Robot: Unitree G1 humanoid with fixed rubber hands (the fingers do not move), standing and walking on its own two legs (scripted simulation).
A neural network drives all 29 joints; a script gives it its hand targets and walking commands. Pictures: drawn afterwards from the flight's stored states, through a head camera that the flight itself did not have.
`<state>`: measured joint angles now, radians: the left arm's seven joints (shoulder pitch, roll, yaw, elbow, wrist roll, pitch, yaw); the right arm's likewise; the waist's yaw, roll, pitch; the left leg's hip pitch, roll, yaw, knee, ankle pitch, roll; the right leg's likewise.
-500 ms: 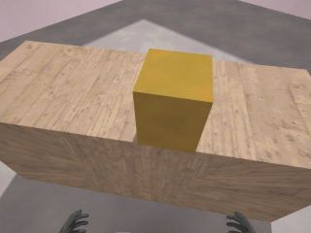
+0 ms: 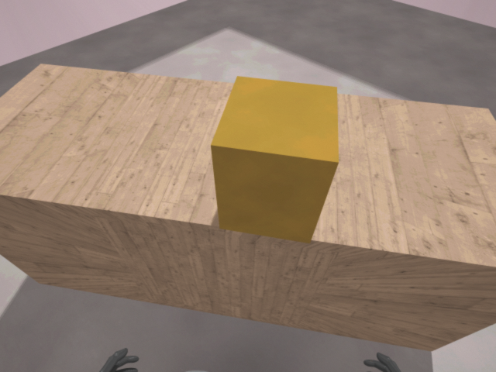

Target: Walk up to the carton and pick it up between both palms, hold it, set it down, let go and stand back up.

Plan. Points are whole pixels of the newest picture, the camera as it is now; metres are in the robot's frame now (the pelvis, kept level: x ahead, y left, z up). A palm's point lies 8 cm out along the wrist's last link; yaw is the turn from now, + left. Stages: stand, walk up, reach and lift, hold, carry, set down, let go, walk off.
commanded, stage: stand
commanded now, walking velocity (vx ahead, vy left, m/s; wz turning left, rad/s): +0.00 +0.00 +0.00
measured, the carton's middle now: (274, 162) +0.49 -0.04 +0.02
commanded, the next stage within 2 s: walk up in 1.48 s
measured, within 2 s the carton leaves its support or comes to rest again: neither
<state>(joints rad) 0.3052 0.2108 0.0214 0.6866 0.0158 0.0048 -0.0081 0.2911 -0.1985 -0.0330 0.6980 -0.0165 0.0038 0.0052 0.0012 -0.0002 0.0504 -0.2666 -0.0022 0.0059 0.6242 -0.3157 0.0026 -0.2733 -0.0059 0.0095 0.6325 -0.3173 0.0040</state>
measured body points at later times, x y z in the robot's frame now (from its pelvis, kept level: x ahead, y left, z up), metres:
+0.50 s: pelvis +0.00 +0.00 +0.00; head +0.01 +0.00 +0.45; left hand +0.10 +0.24 -0.12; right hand +0.10 -0.24 -0.12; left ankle +0.01 +0.12 -0.73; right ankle +0.02 -0.12 -0.73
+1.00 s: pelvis +0.00 +0.00 +0.00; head +0.01 +0.00 +0.45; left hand +0.08 +0.25 -0.12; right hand +0.08 -0.25 -0.12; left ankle +0.01 +0.12 -0.73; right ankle +0.02 -0.12 -0.73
